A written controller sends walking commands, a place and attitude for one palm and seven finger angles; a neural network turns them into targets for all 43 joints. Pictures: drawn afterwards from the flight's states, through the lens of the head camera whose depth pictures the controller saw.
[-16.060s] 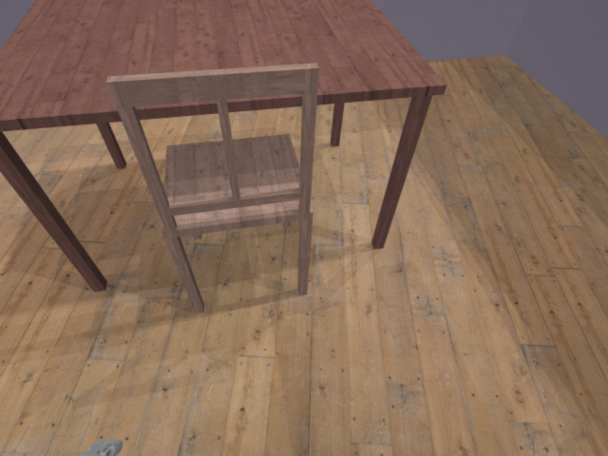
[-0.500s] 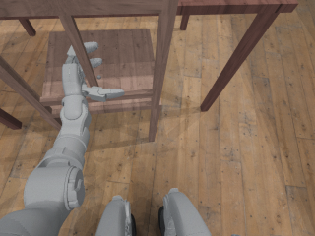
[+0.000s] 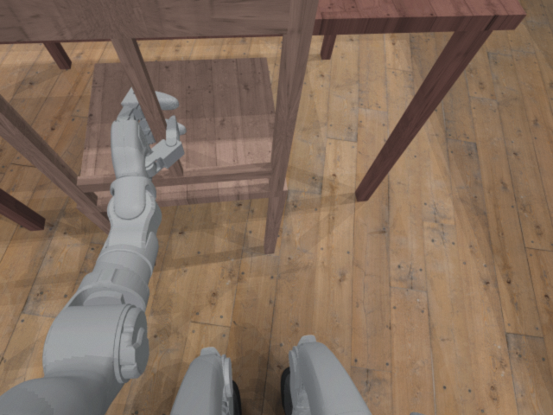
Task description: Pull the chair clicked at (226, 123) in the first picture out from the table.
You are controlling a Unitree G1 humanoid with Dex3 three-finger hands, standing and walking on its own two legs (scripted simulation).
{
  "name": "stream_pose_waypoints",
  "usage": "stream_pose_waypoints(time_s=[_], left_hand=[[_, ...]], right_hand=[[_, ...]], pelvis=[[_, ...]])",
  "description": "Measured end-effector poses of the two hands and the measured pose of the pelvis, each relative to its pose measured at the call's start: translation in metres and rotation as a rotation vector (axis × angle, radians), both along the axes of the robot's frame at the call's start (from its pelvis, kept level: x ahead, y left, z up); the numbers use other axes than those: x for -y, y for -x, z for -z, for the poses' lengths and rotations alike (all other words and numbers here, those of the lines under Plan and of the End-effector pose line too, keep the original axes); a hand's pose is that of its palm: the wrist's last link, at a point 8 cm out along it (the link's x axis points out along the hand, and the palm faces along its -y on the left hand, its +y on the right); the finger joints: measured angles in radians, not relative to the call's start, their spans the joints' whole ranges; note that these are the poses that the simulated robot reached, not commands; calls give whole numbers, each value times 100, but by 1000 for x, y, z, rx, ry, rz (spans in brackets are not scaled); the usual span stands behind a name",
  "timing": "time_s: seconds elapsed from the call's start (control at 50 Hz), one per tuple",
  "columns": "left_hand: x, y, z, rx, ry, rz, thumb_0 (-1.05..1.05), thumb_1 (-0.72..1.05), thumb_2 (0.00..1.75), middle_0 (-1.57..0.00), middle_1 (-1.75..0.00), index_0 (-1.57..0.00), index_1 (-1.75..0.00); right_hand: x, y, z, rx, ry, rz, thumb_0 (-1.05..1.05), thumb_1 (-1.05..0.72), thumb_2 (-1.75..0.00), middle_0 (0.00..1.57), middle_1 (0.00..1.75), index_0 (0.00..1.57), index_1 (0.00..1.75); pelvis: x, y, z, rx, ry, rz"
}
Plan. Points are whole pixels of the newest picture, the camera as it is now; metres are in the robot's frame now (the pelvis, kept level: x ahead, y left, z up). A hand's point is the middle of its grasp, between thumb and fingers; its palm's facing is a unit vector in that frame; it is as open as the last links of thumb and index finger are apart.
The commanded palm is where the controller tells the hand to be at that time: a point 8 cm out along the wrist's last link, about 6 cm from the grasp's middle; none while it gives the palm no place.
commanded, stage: hook a spindle and tug to test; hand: left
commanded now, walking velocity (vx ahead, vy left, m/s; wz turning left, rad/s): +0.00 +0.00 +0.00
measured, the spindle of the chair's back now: (156, 122) +0.52 +0.13 +0.04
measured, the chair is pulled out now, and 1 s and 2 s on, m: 0.00 0.04 0.20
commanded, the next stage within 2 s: step backward, pulling the chair out in 0.50 s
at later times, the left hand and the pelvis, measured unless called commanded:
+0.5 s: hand (177, 158) +0.47 +0.10 +0.03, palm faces +0.04 -1.00 -0.02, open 5.3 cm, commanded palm +0.43 +0.15 +0.02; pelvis +0.02 +0.00 +0.01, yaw +0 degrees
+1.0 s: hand (177, 159) +0.45 +0.10 +0.05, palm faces -0.08 -0.99 -0.12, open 5.1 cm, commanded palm +0.44 +0.15 +0.04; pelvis +0.04 +0.01 +0.10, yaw +0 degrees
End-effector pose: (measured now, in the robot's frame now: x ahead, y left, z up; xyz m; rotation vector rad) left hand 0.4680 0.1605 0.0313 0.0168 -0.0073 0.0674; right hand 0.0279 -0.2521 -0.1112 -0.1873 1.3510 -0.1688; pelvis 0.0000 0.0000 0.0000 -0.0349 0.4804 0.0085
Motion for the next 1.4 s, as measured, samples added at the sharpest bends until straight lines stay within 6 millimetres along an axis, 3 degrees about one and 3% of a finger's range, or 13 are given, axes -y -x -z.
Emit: stream_pose_waypoints(time_s=[0.32,0.64,0.76,0.82,0.96,1.06,1.16,1.28,1.4], left_hand=[[2,19,-1,-6,-7,23,1,75,78,-45,-145,-41,-145],[3,28,-3,-27,-22,24,1,74,79,-45,-145,-41,-145],[4,25,-24,-294,-120,36,4,74,80,-40,-130,-41,-145],[5,27,-29,-384,-86,20,5,75,80,-34,-121,-43,-145],[7,30,-34,-449,-90,88,5,75,78,-29,-114,-47,-145],[6,33,-34,-452,-107,127,4,76,77,-29,-115,-49,-145],[8,42,-35,-460,-109,126,4,75,77,-28,-114,-49,-145],[13,59,-36,-469,-112,120,4,75,78,-29,-112,-49,-145],[19,81,-37,-479,-114,116,4,74,78,-28,-111,-49,-145]], right_hand=[[-4,-35,-8,58,-29,-18,0,-90,-90,20,30,21,30],[-1,-63,-9,119,-27,-23,0,-90,-90,20,30,20,30],[-11,-61,-51,88,-17,86,0,-91,-90,20,30,20,30],[-13,-59,-71,69,4,97,0,-90,-90,20,30,21,30],[-1,-43,-102,31,103,116,0,-90,-90,20,30,21,30],[4,-28,-105,18,134,137,0,-90,-90,20,30,21,30],[-4,-14,-99,10,101,156,0,-90,-90,20,30,20,30],[-14,0,-93,11,47,176,0,-90,-90,20,30,21,30],[-6,6,-95,54,58,161,0,-90,-90,20,30,21,30]], pelvis=[[2,-17,-11,16,-8,4],[5,-19,-14,39,-17,0],[1,-27,-61,136,-23,-9],[-3,-35,-81,156,-24,-1],[-10,-40,-103,192,-8,6],[-15,-37,-104,212,-13,18],[-16,-29,-107,234,-19,36],[-8,-17,-109,252,-13,44],[-1,2,-109,264,-14,30]])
